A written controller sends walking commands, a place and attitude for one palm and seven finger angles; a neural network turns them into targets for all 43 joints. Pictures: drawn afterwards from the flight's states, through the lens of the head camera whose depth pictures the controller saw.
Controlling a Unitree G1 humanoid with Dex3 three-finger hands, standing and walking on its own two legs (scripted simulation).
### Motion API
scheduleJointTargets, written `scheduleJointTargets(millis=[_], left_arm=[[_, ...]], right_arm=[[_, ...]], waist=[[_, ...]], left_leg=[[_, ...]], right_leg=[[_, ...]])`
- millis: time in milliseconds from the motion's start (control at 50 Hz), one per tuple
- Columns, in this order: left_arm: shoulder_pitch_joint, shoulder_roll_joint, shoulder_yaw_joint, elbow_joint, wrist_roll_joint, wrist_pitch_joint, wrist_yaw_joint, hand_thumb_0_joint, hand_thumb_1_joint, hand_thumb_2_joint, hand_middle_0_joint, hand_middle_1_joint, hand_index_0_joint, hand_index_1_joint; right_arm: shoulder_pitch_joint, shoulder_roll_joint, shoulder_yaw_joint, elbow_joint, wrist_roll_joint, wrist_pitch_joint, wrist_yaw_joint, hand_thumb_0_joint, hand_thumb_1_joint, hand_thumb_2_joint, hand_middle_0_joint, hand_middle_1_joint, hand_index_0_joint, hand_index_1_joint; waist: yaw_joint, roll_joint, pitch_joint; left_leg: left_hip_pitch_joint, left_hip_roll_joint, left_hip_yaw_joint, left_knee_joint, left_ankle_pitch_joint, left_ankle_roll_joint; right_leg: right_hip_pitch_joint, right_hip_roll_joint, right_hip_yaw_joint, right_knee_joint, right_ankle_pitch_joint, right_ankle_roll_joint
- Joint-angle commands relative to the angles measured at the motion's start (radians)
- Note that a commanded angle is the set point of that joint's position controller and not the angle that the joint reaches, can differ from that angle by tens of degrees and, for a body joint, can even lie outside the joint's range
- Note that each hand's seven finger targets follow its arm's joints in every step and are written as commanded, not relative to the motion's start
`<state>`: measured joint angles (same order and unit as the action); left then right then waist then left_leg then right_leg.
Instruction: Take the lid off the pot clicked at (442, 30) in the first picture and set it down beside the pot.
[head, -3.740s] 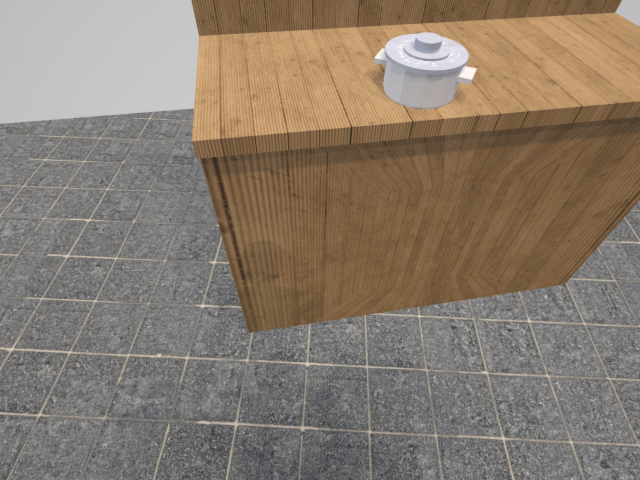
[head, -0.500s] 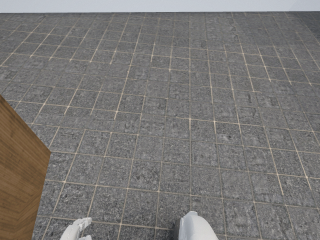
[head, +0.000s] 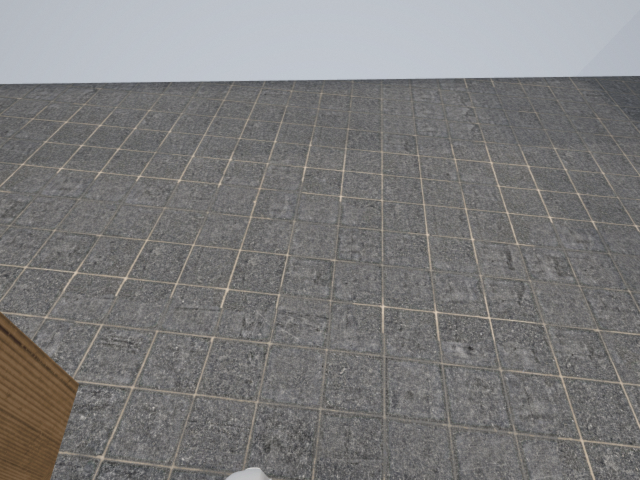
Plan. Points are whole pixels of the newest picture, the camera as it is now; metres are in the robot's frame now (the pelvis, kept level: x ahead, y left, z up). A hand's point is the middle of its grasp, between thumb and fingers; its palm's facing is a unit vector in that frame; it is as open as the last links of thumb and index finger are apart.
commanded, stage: turn to face it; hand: left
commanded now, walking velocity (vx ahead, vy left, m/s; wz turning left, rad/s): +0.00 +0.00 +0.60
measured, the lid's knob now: out of the picture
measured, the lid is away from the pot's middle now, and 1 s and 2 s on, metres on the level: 0.00 0.00 0.00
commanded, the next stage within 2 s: none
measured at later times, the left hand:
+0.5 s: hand out of the picture +0.07 +0.21 -0.16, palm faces +0.29 -0.91 -0.30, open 7.4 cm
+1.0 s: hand out of the picture -0.05 +0.21 -0.18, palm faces +0.59 -0.76 -0.27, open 7.4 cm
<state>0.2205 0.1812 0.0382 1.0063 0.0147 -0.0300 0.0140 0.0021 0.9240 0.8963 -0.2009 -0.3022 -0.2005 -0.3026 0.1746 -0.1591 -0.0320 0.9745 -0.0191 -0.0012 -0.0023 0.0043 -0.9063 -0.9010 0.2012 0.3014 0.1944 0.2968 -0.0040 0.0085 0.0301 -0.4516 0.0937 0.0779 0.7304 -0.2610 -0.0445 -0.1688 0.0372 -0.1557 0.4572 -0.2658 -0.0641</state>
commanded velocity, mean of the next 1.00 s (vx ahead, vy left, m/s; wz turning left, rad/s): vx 0.00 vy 0.00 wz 0.60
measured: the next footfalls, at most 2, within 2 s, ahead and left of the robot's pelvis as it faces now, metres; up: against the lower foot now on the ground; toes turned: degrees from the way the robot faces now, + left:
left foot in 0.06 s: +0.12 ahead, +0.11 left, +0.00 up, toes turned +9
right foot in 0.50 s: +0.12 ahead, -0.14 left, +0.00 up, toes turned +15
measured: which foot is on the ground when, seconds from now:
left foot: up 0.00-0.04, down 0.06-0.50, up 0.52-0.86, down 0.88-1.00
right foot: down 0.00-0.06, up 0.08-0.48, down 0.50-0.88, up 0.90-1.00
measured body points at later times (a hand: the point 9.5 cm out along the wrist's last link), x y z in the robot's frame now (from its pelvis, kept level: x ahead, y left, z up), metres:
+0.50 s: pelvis +0.04 -0.02 -0.01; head +0.08 -0.03 +0.44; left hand +0.06 +0.26 -0.13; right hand +0.17 -0.26 -0.16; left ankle +0.08 +0.11 -0.74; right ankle +0.08 -0.15 -0.74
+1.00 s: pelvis +0.03 -0.01 -0.01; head +0.06 +0.03 +0.44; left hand -0.08 +0.25 -0.16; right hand +0.29 -0.16 -0.12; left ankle -0.01 +0.08 -0.74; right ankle +0.08 -0.15 -0.67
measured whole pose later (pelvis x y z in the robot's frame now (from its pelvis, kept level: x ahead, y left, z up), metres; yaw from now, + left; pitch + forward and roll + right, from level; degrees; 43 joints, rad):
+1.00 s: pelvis +0.03 -0.01 -0.01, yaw +35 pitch +0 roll +0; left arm 0.22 0.28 0.08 0.91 0.01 0.07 0.01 0.01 0.91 0.90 -0.20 -0.30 -0.20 -0.30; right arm 0.11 -0.24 -0.06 0.85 -0.02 0.03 0.02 0.01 -0.90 -0.90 0.20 0.30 0.20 0.30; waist 0.02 -0.05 0.10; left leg -0.32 -0.01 0.05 0.61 -0.29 0.03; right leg -0.46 -0.13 -0.06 1.10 -0.49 0.09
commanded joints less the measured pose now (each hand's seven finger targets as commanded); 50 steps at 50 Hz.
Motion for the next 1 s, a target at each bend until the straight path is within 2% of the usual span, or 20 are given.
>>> scheduleJointTargets(millis=[0,40,60,140,180,260,360,440,460,480,500,540,580,740,820,840,860,880,920,980], left_arm=[[0.066,0.139,0.045,-0.045,-0.003,0.009,0.014,0.0,0.9,0.9,-0.2,-0.3,-0.2,-0.3],[0.106,0.081,0.038,-0.078,-0.011,0.021,0.01,0.0,0.9,0.9,-0.2,-0.3,-0.2,-0.3],[0.065,0.095,0.036,-0.101,0.0,0.022,0.014,0.0,0.9,0.9,-0.2,-0.3,-0.2,-0.3],[0.029,0.107,0.054,-0.099,0.006,0.03,0.005,0.0,0.9,0.9,-0.2,-0.3,-0.2,-0.3],[0.062,0.099,0.056,-0.097,0.003,0.043,0.006,0.0,0.9,0.9,-0.2,-0.3,-0.2,-0.3],[0.036,0.096,0.058,-0.126,0.004,0.054,0.007,0.0,0.9,0.9,-0.2,-0.3,-0.2,-0.3],[0.009,0.101,0.055,-0.163,-0.001,0.049,0.01,0.0,0.9,0.9,-0.2,-0.3,-0.2,-0.3],[0.115,0.141,0.061,-0.155,-0.006,0.036,0.018,0.0,0.9,0.9,-0.2,-0.3,-0.2,-0.3],[0.138,0.208,0.076,-0.161,0.005,0.028,0.026,0.0,0.9,0.9,-0.2,-0.3,-0.2,-0.3],[0.123,0.296,0.088,-0.181,0.017,0.026,0.027,0.0,0.9,0.9,-0.2,-0.3,-0.2,-0.3],[0.081,0.297,0.081,-0.203,0.01,0.03,0.028,0.0,0.9,0.9,-0.2,-0.3,-0.2,-0.3],[-0.027,0.222,0.068,-0.217,0.006,0.024,0.031,0.0,0.9,0.9,-0.2,-0.3,-0.2,-0.3],[-0.037,0.19,0.052,-0.221,0.011,0.018,0.027,0.0,0.9,0.9,-0.2,-0.3,-0.2,-0.3],[0.066,0.262,0.065,-0.191,0.016,0.031,0.019,0.0,0.9,0.9,-0.2,-0.3,-0.2,-0.3],[0.051,0.274,0.077,-0.191,0.003,0.038,0.012,0.0,0.9,0.9,-0.2,-0.3,-0.2,-0.3],[0.049,0.254,0.074,-0.199,-0.003,0.04,0.007,0.0,0.9,0.9,-0.2,-0.3,-0.2,-0.3],[0.028,0.181,0.06,-0.248,-0.009,0.042,-0.004,0.0,0.9,0.9,-0.2,-0.3,-0.2,-0.3],[-0.043,0.179,0.049,-0.282,0.002,0.05,0.002,0.0,0.9,0.9,-0.2,-0.3,-0.2,-0.3],[-0.101,0.176,0.057,-0.261,-0.001,0.055,0.01,0.0,0.9,0.9,-0.2,-0.3,-0.2,-0.3],[-0.016,0.177,0.062,-0.205,0.003,0.062,-0.003,0.0,0.9,0.9,-0.2,-0.3,-0.2,-0.3]], right_arm=[[0.089,-0.101,-0.021,-0.026,-0.002,-0.006,0.006,0.0,-0.9,-0.9,0.2,0.3,0.2,0.3],[0.153,-0.24,-0.053,-0.046,-0.01,0.001,0.002,0.0,-0.9,-0.9,0.2,0.3,0.2,0.3],[0.176,-0.238,-0.055,-0.04,-0.01,0.005,-0.007,0.0,-0.9,-0.9,0.2,0.3,0.2,0.3],[0.051,-0.197,-0.049,-0.085,-0.001,-0.004,-0.016,0.0,-0.9,-0.9,0.2,0.3,0.2,0.3],[0.027,-0.207,-0.055,-0.097,0.001,-0.002,-0.012,0.0,-0.9,-0.9,0.2,0.3,0.2,0.3],[0.034,-0.228,-0.072,-0.103,-0.001,0.01,-0.005,0.0,-0.9,-0.9,0.2,0.3,0.2,0.3],[0.041,-0.254,-0.092,-0.113,-0.005,0.021,-0.002,0.0,-0.9,-0.9,0.2,0.3,0.2,0.3],[-0.025,-0.248,-0.098,-0.146,0.006,0.033,0.005,0.0,-0.9,-0.9,0.2,0.3,0.2,0.3],[-0.018,-0.189,-0.091,-0.159,0.013,0.035,0.011,0.0,-0.9,-0.9,0.2,0.3,0.2,0.3],[-0.036,-0.13,-0.079,-0.194,0.011,0.031,0.013,0.0,-0.9,-0.9,0.2,0.3,0.2,0.3],[-0.037,-0.181,-0.087,-0.199,-0.004,0.033,0.014,0.0,-0.9,-0.9,0.2,0.3,0.2,0.3],[-0.021,-0.175,-0.088,-0.168,-0.004,0.048,0.023,0.0,-0.9,-0.9,0.2,0.3,0.2,0.3],[-0.008,-0.16,-0.078,-0.149,-0.002,0.05,0.032,0.0,-0.9,-0.9,0.2,0.3,0.2,0.3],[-0.131,-0.146,-0.054,-0.189,0.009,0.046,0.041,0.0,-0.9,-0.9,0.2,0.3,0.2,0.3],[-0.038,-0.188,-0.059,-0.176,0.005,0.03,0.033,0.0,-0.9,-0.9,0.2,0.3,0.2,0.3],[0.031,-0.249,-0.077,-0.164,0.001,0.022,0.032,0.0,-0.9,-0.9,0.2,0.3,0.2,0.3],[0.108,-0.38,-0.112,-0.162,-0.004,0.013,0.024,0.0,-0.9,-0.9,0.2,0.3,0.2,0.3],[0.173,-0.407,-0.117,-0.132,0.009,0.023,0.022,0.0,-0.9,-0.9,0.2,0.3,0.2,0.3],[0.098,-0.34,-0.1,-0.142,0.003,0.017,0.001,0.0,-0.9,-0.9,0.2,0.3,0.2,0.3],[-0.038,-0.28,-0.077,-0.182,0.001,0.013,0.001,0.0,-0.9,-0.9,0.2,0.3,0.2,0.3]], waist=[[-0.011,-0.038,-0.023],[-0.023,0.288,-0.051],[-0.05,0.258,-0.088],[0.0,0.055,-0.092],[0.01,0.087,-0.105],[-0.008,0.103,-0.081],[-0.024,0.143,-0.103],[0.04,0.115,-0.12],[0.052,-0.06,-0.113],[0.066,-0.331,-0.079],[0.049,-0.226,-0.064],[-0.011,-0.212,-0.021],[-0.017,-0.19,0.005],[0.057,-0.254,-0.03],[0.006,-0.208,-0.106],[-0.033,-0.083,-0.158],[-0.084,0.264,-0.195],[-0.109,0.231,-0.188],[-0.083,0.245,-0.119],[-0.007,0.139,-0.082]], left_leg=[[0.228,0.002,-0.015,-0.21,0.175,0.024],[0.365,0.283,-0.399,-0.347,0.529,0.206],[0.373,0.316,-0.513,-0.414,0.448,0.278],[0.284,0.199,-0.352,-0.429,0.27,0.232],[0.238,0.162,-0.305,-0.443,0.191,0.216],[0.212,0.137,-0.349,-0.46,0.054,0.218],[0.225,0.121,-0.419,-0.41,0.125,0.218],[0.064,0.039,-0.404,-0.295,0.119,0.145],[-0.104,-0.052,-0.31,-0.134,-0.017,0.079],[-0.242,-0.176,-0.095,0.121,-0.283,-0.001],[-0.204,-0.118,-0.141,0.321,-0.304,0.014],[-0.193,-0.072,-0.132,0.468,-0.211,0.004],[-0.17,-0.06,-0.079,0.458,-0.16,-0.022],[-0.015,-0.079,0.031,0.095,-0.186,-0.018],[0.2,-0.096,0.06,-0.228,-0.004,0.011],[0.411,-0.024,-0.028,-0.324,0.168,0.046],[0.603,0.276,-0.428,-0.335,0.58,0.2],[0.558,0.358,-0.459,-0.325,0.689,0.295],[0.413,0.244,-0.41,-0.348,0.481,0.258],[0.284,0.138,-0.295,-0.385,0.315,0.199]], right_leg=[[-0.055,-0.282,0.091,0.029,0.283,-0.011],[-0.285,-0.109,-0.016,0.361,-0.236,0.104],[-0.355,-0.076,0.066,0.565,-0.4,0.109],[-0.399,-0.123,0.173,0.682,-0.166,0.124],[-0.346,-0.119,0.162,0.628,-0.141,0.133],[-0.328,-0.098,0.148,0.496,-0.146,0.142],[-0.259,-0.06,0.143,0.335,-0.162,0.134],[0.024,-0.053,0.141,-0.019,0.006,0.117],[0.153,-0.224,0.303,-0.175,-0.072,0.063],[0.142,-0.493,0.56,-0.251,-0.039,-0.055],[0.004,-0.539,0.515,-0.23,-0.014,-0.104],[-0.05,-0.426,0.365,-0.173,0.157,-0.069],[-0.015,-0.363,0.208,-0.105,0.361,-0.054],[0.092,-0.388,0.108,-0.043,0.52,-0.051],[0.075,-0.371,0.019,0.138,0.537,0.021],[-0.074,-0.346,-0.013,0.317,0.419,0.075],[-0.412,-0.192,-0.037,0.562,-0.225,0.164],[-0.482,-0.172,0.072,0.681,-0.416,0.159],[-0.493,-0.174,0.165,0.741,-0.288,0.152],[-0.397,-0.157,0.162,0.686,-0.137,0.158]])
